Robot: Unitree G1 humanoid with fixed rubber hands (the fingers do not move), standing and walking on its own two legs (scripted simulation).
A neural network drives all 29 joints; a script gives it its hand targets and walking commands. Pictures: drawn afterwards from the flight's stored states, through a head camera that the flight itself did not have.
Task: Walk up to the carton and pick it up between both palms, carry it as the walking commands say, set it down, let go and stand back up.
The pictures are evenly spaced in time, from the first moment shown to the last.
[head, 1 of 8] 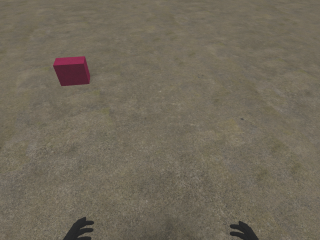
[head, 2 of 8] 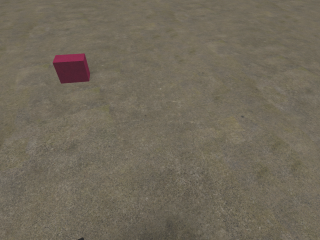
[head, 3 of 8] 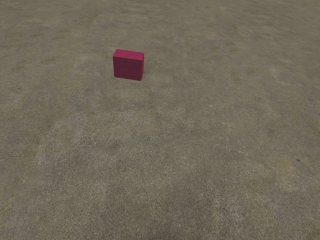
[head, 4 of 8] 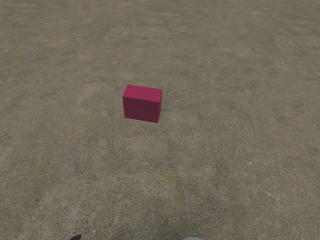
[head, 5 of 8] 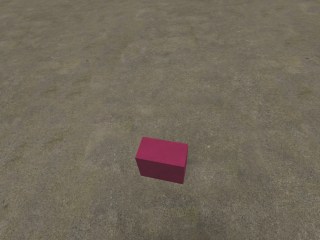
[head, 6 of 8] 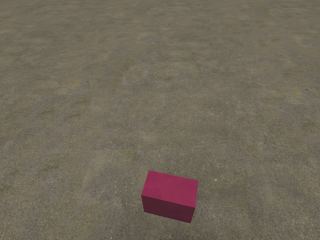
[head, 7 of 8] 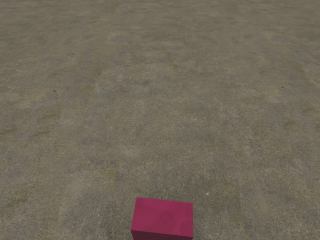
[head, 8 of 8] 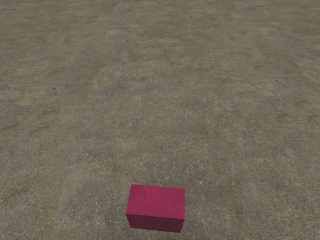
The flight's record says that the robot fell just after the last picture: no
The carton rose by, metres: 0.00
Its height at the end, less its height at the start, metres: +0.00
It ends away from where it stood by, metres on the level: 0.00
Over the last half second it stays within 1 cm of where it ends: yes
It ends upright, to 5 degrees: yes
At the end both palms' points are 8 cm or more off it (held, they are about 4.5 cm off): yes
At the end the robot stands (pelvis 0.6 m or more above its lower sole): yes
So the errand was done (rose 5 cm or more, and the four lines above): no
